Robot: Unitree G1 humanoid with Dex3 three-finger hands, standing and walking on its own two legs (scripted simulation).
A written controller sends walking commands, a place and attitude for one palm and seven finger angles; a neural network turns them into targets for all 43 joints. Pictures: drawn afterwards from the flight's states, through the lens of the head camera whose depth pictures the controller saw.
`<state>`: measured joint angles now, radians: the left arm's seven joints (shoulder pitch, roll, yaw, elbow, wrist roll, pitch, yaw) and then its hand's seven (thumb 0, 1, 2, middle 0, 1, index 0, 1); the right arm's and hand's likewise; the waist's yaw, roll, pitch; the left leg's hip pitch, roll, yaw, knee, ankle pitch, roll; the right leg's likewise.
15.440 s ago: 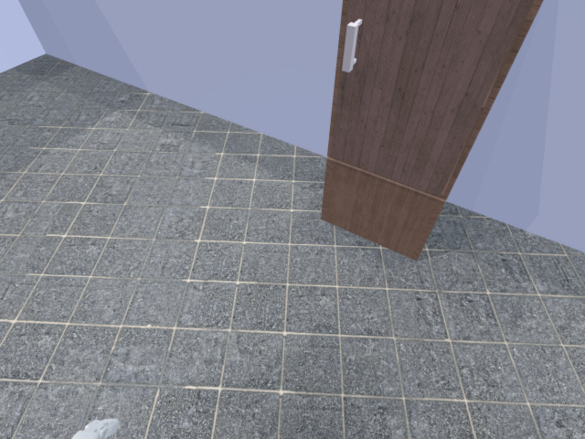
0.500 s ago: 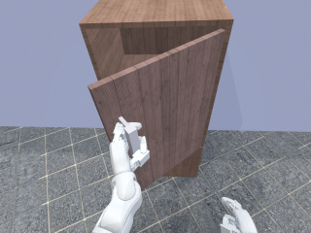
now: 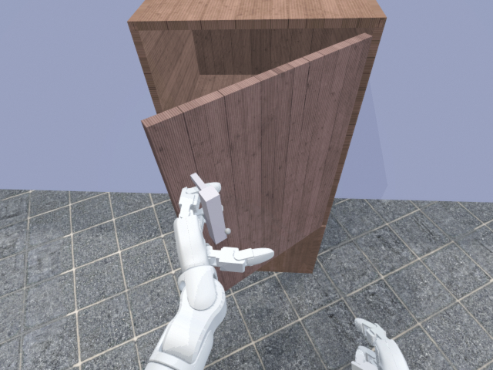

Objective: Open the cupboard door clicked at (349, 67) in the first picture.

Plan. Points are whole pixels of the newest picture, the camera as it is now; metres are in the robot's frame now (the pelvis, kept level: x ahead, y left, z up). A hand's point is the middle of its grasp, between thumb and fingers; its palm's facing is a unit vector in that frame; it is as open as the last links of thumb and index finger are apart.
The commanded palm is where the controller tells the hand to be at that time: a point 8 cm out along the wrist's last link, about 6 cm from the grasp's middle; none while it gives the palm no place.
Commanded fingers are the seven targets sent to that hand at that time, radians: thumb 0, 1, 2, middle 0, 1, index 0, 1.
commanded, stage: open thumb and fingers to let go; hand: left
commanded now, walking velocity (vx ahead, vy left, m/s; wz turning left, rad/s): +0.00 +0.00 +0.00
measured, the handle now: (207, 208) +0.36 +0.08 +0.08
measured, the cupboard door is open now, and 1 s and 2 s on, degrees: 38 44 43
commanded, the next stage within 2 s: slide the hand sideways off the handle in 0.24 s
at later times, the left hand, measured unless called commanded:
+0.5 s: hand (229, 258) +0.27 +0.04 +0.08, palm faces -0.12 -0.99 -0.04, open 15.9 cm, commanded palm +0.25 +0.08 +0.08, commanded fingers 0.00 -0.50 0.30 -0.15 -0.30 -0.15 -0.30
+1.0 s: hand (213, 280) +0.23 +0.06 +0.08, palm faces -0.12 -0.99 +0.01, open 16.2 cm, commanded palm +0.21 +0.13 +0.08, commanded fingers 0.00 -0.50 0.30 -0.15 -0.30 -0.15 -0.30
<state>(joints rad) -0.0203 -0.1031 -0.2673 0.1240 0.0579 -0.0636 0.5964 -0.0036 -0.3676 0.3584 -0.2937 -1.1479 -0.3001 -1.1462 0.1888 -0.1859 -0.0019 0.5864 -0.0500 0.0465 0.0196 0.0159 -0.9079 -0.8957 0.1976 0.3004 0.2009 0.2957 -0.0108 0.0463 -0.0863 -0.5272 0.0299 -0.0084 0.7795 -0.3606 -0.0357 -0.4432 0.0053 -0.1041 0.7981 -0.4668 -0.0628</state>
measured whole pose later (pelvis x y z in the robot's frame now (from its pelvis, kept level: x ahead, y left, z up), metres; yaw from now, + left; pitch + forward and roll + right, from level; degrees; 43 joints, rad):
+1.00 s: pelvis -0.01 +0.02 +0.00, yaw -2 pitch +4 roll +1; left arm 0.26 0.05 -0.26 -0.10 -0.04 -0.21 0.12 -0.01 -0.50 0.30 -0.19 -0.33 -0.19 -0.32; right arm 0.23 -0.21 0.03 0.48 -0.01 0.00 0.01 0.02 -0.91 -0.90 0.20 0.30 0.20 0.30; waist -0.01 0.04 -0.06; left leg -0.50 0.03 0.03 0.78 -0.35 -0.01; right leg -0.44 0.00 -0.06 0.81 -0.45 -0.04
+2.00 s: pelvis -0.01 +0.03 -0.01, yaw -1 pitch +5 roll -1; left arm 0.53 0.19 -0.01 -0.40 -0.20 -0.13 -0.09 -0.01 -0.50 0.30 -0.15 -0.30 -0.15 -0.30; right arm 0.27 -0.22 0.05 0.46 0.03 -0.12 -0.05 0.02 -0.90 -0.90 0.20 0.30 0.20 0.30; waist 0.02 0.06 -0.10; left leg -0.55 0.03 0.01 0.86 -0.40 0.01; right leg -0.45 0.00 -0.08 0.83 -0.47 -0.02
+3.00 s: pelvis +0.01 +0.04 +0.04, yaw -3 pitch -3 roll +0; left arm 0.47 0.34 0.33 -0.40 -0.07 -0.07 0.12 0.01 0.81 0.86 -0.20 -0.30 -0.21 -0.30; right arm 0.18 -0.23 0.02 0.62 0.00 -0.07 -0.07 0.02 -0.90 -0.90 0.20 0.30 0.20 0.30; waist 0.07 0.06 0.02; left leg -0.13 0.00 0.06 0.42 -0.23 0.02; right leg -0.04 -0.01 -0.03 0.37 -0.27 0.00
